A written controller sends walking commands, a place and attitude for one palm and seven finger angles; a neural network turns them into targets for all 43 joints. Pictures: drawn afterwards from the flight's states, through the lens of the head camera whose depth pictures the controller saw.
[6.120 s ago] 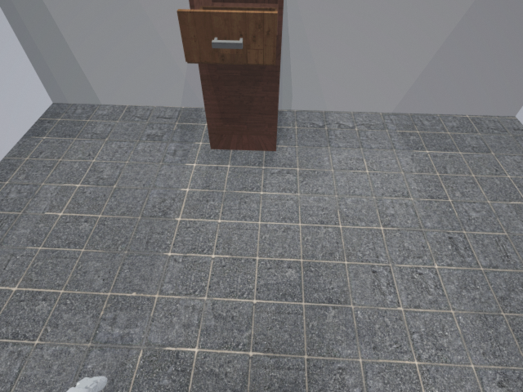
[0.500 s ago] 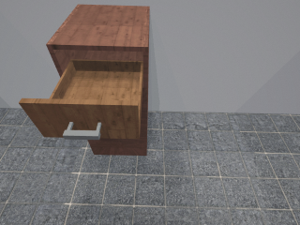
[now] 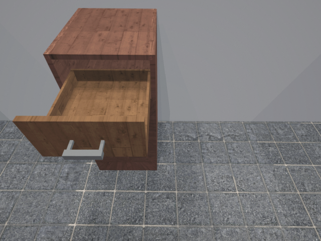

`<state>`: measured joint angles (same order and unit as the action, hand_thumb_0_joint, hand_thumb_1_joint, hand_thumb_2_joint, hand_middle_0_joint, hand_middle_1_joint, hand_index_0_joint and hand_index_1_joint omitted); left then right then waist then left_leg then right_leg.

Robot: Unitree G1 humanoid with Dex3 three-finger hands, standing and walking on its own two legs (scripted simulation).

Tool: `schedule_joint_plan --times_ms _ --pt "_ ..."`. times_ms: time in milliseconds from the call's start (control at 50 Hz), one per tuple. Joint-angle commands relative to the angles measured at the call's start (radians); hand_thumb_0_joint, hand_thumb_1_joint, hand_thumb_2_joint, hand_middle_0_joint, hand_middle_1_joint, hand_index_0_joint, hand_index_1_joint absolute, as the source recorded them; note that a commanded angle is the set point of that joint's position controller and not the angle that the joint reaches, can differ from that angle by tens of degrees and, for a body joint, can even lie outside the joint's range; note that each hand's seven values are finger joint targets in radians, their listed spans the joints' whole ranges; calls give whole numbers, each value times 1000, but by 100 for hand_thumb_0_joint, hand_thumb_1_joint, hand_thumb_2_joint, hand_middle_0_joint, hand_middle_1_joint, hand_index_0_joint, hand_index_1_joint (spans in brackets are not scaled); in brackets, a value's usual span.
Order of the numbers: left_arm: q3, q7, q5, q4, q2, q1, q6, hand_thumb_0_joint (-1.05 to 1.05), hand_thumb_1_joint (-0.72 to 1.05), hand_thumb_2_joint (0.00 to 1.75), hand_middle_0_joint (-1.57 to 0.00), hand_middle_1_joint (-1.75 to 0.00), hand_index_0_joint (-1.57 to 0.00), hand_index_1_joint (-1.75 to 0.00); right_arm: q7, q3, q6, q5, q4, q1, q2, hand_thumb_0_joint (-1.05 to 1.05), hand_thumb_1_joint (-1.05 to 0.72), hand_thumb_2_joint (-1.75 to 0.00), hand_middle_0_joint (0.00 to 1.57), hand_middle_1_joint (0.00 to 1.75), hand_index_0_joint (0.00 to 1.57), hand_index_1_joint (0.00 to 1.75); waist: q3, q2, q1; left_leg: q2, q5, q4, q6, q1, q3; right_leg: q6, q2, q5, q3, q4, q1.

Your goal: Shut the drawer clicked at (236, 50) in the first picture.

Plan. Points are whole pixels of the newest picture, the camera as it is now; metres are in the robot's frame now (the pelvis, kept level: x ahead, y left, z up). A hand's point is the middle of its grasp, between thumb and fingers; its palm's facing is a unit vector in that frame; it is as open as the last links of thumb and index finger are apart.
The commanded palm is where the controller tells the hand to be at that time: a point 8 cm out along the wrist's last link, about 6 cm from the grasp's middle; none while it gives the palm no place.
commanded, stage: come to a stop and stand still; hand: left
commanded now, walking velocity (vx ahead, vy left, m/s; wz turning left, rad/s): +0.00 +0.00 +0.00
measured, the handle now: (85, 149) +0.36 +0.25 -0.01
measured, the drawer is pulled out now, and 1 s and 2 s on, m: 0.29 0.29 0.29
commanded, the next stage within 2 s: look again from close up in 0.28 s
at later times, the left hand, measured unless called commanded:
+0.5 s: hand out of the picture +0.06 +0.21 -0.17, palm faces +0.01 -0.96 -0.28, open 7.4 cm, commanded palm none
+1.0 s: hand out of the picture +0.04 +0.22 -0.17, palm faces +0.01 -0.96 -0.26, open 7.4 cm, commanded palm none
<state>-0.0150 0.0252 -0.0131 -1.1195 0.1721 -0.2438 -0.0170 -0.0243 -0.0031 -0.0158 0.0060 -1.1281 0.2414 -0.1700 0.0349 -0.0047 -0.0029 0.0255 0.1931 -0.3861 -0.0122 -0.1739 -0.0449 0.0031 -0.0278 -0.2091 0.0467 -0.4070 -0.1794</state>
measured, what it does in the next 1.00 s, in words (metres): stands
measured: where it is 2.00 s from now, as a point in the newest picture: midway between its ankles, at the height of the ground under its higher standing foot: outside the picture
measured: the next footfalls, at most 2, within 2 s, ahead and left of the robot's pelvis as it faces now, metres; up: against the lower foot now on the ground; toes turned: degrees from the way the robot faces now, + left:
left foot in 1.82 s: +0.20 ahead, +0.19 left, +0.00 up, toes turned +11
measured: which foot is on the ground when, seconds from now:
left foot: down 0.00-1.00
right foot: down 0.00-1.00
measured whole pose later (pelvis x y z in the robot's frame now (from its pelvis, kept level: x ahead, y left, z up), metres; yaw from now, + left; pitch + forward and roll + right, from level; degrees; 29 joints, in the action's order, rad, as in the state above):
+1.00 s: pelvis -0.01 +0.01 -0.01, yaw +0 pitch -3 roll +0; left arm 0.01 0.02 -0.01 -1.02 0.23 -0.22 0.01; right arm -0.01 0.01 0.00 0.01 -1.02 0.19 -0.23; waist 0.05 -0.02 -0.01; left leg 0.01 0.23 -0.47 0.01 -0.19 -0.05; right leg 0.02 -0.05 -0.23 0.04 -0.47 -0.19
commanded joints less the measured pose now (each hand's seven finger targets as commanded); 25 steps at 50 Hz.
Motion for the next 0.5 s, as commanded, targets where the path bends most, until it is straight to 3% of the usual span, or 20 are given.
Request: schedule_joint_plan --times_ms 0,60,280,340,360,380,400,420,440,460,480 --pt "-18 6 0 31 137 -45 -9 0 90 90 -20 -30 -20 -30 -5 -25 -13 3 25 31 -129 0 -90 -90 20 30 20 30 9 7 0 91 -94 77 20 15 82 -20 -90 73 -84 90 -17" --pt "-20 5 1 35 148 -33 -8 0 90 90 -20 -30 -20 -30 -5 -26 -11 4 25 25 -138 0 -90 -90 20 30 20 30 4 30 -1 93 -93 76 19 25 86 -21 -87 70 -81 94 -10" --pt "-27 1 2 44 194 14 -13 0 90 90 -20 -30 -20 -30 -5 -27 -14 4 28 -12 -186 0 -90 -90 20 30 20 30 -15 7 -1 99 -149 77 17 49 86 -26 -97 135 -79 100 29" --pt "-28 -1 2 45 211 28 -12 0 90 90 -20 -30 -20 -30 -4 -26 -13 4 32 -28 -199 0 -90 -90 20 30 20 30 4 3 -1 97 -120 86 16 45 86 -26 -97 109 -84 113 22" --pt "0 7 -4 114 280 2 -19 0 90 90 -20 -30 -20 -30 2 -34 -4 15 137 -56 -224 0 -90 -90 20 30 20 30 87 35 2 65 -131 22 26 48 86 -33 -67 66 -81 62 -54" --pt "-28 10 -2 125 256 0 -18 0 90 90 -20 -30 -20 -30 -2 -55 -16 16 154 -12 -231 0 -90 -90 20 30 20 30 -66 -45 10 87 -124 -44 28 23 86 -30 -98 -6 -87 0 -32" --pt "-32 9 -2 149 262 -7 -22 0 90 90 -20 -30 -20 -30 -5 -58 -14 17 174 -23 -228 0 -90 -90 20 30 20 30 -140 -47 4 77 -121 -93 34 22 81 -41 -107 62 -106 8 -4" --pt "-30 9 -3 154 252 -4 -23 0 90 90 -20 -30 -20 -30 -6 -57 -14 15 189 -24 -208 0 -90 -90 20 30 20 30 -149 -15 7 65 -82 -117 31 2 70 -49 -122 63 -124 26 -7" --pt "-31 10 -5 164 257 2 -25 0 90 90 -20 -30 -20 -30 -5 -56 -13 15 201 -20 -204 0 -90 -90 20 30 20 30 -127 50 9 49 -65 -130 26 -34 60 -59 -133 124 -139 31 3" --pt "-21 13 -6 170 226 -8 -20 0 90 90 -20 -30 -20 -30 0 -39 -7 17 204 4 -167 0 -90 -90 20 30 20 30 -112 129 16 39 -56 -133 24 -55 42 -58 -135 196 -129 22 28" --pt "-24 15 -2 170 234 -1 -20 0 90 90 -20 -30 -20 -30 1 -41 -8 16 201 4 -180 0 -90 -90 20 30 20 30 -82 133 19 36 -63 -122 23 -62 46 -57 -133 248 -117 9 21"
